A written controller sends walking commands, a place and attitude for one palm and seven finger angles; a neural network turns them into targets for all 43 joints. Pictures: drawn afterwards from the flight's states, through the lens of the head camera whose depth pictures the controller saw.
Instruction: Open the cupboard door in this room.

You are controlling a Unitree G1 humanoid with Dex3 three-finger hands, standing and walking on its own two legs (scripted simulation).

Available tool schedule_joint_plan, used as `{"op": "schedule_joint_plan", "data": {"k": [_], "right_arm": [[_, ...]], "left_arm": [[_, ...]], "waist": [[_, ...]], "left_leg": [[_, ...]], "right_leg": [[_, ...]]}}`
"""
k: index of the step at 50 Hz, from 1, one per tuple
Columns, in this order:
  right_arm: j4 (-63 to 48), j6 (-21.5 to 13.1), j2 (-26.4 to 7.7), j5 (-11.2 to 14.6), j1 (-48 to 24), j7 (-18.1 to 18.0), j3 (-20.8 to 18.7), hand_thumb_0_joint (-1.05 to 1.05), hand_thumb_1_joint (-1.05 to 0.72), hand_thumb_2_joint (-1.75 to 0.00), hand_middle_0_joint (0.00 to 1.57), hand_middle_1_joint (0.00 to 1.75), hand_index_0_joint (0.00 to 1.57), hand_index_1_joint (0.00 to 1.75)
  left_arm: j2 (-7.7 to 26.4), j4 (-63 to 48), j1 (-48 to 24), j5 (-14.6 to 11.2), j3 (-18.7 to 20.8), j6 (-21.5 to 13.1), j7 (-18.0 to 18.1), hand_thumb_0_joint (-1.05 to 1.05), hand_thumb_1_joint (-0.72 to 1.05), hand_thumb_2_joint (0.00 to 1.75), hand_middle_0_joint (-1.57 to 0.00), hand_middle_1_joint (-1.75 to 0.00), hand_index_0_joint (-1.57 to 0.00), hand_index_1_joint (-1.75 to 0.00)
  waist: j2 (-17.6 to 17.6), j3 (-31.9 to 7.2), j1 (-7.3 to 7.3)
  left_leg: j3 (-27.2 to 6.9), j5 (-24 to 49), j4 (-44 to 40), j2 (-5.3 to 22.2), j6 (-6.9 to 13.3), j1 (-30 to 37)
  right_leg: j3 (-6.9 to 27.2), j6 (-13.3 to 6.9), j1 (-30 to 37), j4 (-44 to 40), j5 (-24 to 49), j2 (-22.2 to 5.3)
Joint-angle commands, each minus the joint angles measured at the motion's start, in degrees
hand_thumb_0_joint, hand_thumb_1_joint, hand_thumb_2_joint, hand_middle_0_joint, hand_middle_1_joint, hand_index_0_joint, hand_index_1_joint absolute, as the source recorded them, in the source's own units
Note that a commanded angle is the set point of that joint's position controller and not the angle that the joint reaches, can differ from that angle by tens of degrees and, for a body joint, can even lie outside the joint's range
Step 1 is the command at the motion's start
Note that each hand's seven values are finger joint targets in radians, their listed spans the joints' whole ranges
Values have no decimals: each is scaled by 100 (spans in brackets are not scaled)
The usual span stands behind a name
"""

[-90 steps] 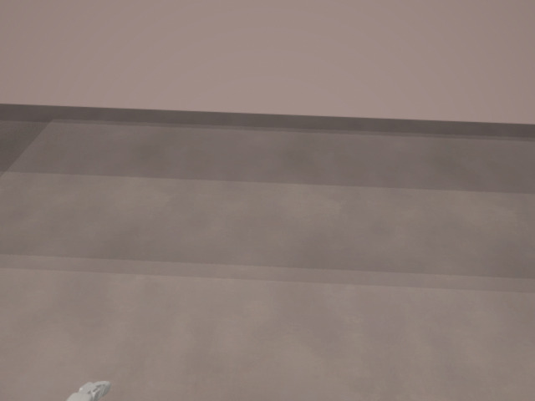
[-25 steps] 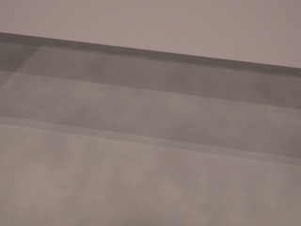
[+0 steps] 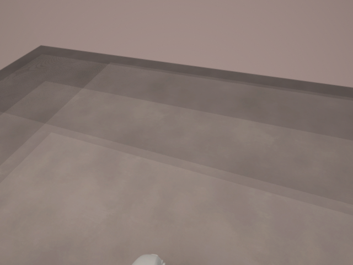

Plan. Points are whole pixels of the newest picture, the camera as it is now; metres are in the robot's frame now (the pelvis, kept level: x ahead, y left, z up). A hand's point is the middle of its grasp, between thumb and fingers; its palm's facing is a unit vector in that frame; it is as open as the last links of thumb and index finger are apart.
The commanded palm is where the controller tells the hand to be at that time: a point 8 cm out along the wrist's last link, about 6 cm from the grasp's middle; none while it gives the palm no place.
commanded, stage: turn or walk to find it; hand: left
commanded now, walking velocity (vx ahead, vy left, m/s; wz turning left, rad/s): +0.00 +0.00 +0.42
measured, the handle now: out of the picture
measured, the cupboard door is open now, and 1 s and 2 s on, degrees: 0 0 0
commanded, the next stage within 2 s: none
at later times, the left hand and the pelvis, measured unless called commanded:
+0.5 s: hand out of the picture -0.08 +0.26 -0.19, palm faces +0.30 -0.92 -0.23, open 7.4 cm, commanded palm none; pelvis -0.04 +0.05 +0.00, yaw +14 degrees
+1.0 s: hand out of the picture -0.07 +0.20 -0.15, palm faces +0.44 -0.86 -0.27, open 7.4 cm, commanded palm none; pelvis -0.07 -0.01 +0.00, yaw +27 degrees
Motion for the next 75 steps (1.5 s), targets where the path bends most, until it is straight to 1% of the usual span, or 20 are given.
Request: {"op": "schedule_joint_plan", "data": {"k": [1,10,15,16,17,18,24,35,39,40,41,42,48,58,62,63,65,66,69,75], "right_arm": [[-281,-73,-283,9,-17,38,-37,0,-90,-90,20,30,20,30],[-436,-171,-135,88,-793,10,134,0,-90,-90,20,30,20,30],[-291,-301,-212,116,-228,-23,149,0,-90,-90,20,30,20,30],[-249,-359,-524,87,1,-33,86,0,-90,-90,20,30,20,30],[-252,-393,-1055,52,141,-58,-38,0,-90,-90,20,30,20,30],[-174,-322,-1212,76,359,-93,-71,0,-90,-90,20,30,20,30],[-356,-401,-676,58,-383,-201,84,0,-90,-90,20,30,20,30],[-446,-319,-754,-21,-197,-142,-28,0,-90,-90,20,30,20,30],[-527,-298,-713,18,-323,-111,-56,0,-90,-90,20,30,20,30],[-533,-304,-516,67,-265,-81,-41,0,-90,-90,20,30,20,30],[-637,-312,-80,102,-95,-59,34,0,-90,-90,20,30,20,30],[-709,-279,-275,26,-227,-91,-32,0,-90,-90,20,30,20,30],[-172,-82,-186,-8,208,52,-49,0,-90,-90,20,30,20,30],[-341,-152,-48,59,-519,32,85,0,-90,-90,20,30,20,30],[-249,-246,-49,88,-58,-5,111,0,-90,-90,20,30,20,30],[-187,-290,-163,80,151,-1,85,0,-90,-90,20,30,20,30],[-250,-355,-1055,35,380,-46,-98,0,-90,-90,20,30,20,30],[-208,-307,-1145,10,452,-74,-122,0,-90,-90,20,30,20,30],[-334,-358,-706,5,-228,-190,33,0,-90,-90,20,30,20,30],[-362,-428,-642,47,-95,-209,34,0,-90,-90,20,30,20,30]], "left_arm": [[927,-444,16,32,225,-172,78,0,90,90,-20,-30,-20,-30],[1190,-131,800,120,327,-149,83,0,90,90,-20,-30,-20,-30],[1238,-28,519,61,377,-99,62,0,90,90,-20,-30,-20,-30],[1065,-92,555,16,336,-60,45,0,90,90,-20,-30,-20,-30],[677,-286,523,-10,263,-31,8,0,90,90,-20,-30,-20,-30],[689,-362,197,49,197,42,43,0,90,90,-20,-30,-20,-30],[705,-56,212,26,286,94,-45,0,90,90,-20,-30,-20,-30],[557,-371,-200,-10,269,80,-9,0,90,90,-20,-30,-20,-30],[596,-309,312,-32,300,-20,25,0,90,90,-20,-30,-20,-30],[839,-286,438,2,339,-90,50,0,90,90,-20,-30,-20,-30],[1391,-308,563,95,454,-158,101,0,90,90,-20,-30,-20,-30],[1532,-389,512,46,423,-123,89,0,90,90,-20,-30,-20,-30],[830,-555,-298,20,247,-168,67,0,90,90,-20,-30,-20,-30],[1175,-173,431,120,389,-114,75,0,90,90,-20,-30,-20,-30],[1237,-97,262,90,421,-71,50,0,90,90,-20,-30,-20,-30],[1158,-100,203,45,417,-39,39,0,90,90,-20,-30,-20,-30],[548,-390,125,3,271,43,-21,0,90,90,-20,-30,-20,-30],[659,-443,-134,44,268,113,-1,0,90,90,-20,-30,-20,-30],[706,-211,-242,54,343,149,-53,0,90,90,-20,-30,-20,-30],[676,-82,-41,28,319,108,-63,0,90,90,-20,-30,-20,-30]], "waist": [[-1043,401,101],[-1252,-199,495],[-1103,-628,153],[-357,-804,18],[1365,-769,-45],[1165,-689,-175],[629,-109,162],[736,-37,38],[534,-420,320],[-49,-526,379],[-1786,-640,403],[-1850,-500,463],[-920,187,7],[-1259,-90,460],[-1233,-428,190],[-871,-523,45],[1819,-417,-85],[1179,-354,-209],[996,91,40],[479,-275,88]], "left_leg": [[189,245,542,316,-167,-310],[641,-792,-1669,432,-143,378],[846,511,-3934,384,47,1910],[378,1486,-4376,857,209,2835],[-1416,3598,-4479,2327,817,3562],[-1488,4545,-4361,2694,1345,3162],[-504,3752,-4423,1620,1087,2385],[-1474,2196,-4565,1556,1251,1762],[-1445,1964,-3980,1217,941,1202],[-1191,1409,-3470,892,640,652],[-151,-475,-2108,34,158,-399],[-22,-1433,-1012,-1,74,-365],[206,69,592,393,-114,-161],[730,-788,-1622,570,-155,508],[998,-19,-3162,432,-46,1523],[887,700,-3917,494,12,2130],[-1603,2768,-4718,2437,816,2874],[-1542,2618,-4744,2688,1237,2351],[-888,2410,-4732,1866,1013,1898],[-784,3117,-4595,1596,1085,2556]], "right_leg": [[793,-373,-311,-1316,725,-1304],[646,-702,736,-621,2945,-1749],[56,-166,317,323,3006,-1579],[-296,158,-472,1046,1987,-1298],[-545,587,-2070,2124,-1173,-551],[-71,608,-2121,2864,-2037,-406],[260,719,-2057,3568,-658,-392],[247,665,-1135,1652,-813,-84],[201,587,190,-132,242,25],[583,501,921,-851,566,-388],[2150,22,1568,-1323,845,-1951],[2397,-470,723,-1302,1474,-2592],[558,-260,-285,-1329,717,-1406],[376,-614,329,-863,1801,-1907],[-45,-278,142,-167,2123,-1808],[-282,-8,-229,296,1752,-1654],[-571,692,-2279,2427,-1786,-515],[-46,597,-2131,3109,-1858,-514],[320,609,-2222,3638,-823,-514],[316,776,-2133,3279,-475,-370]]}}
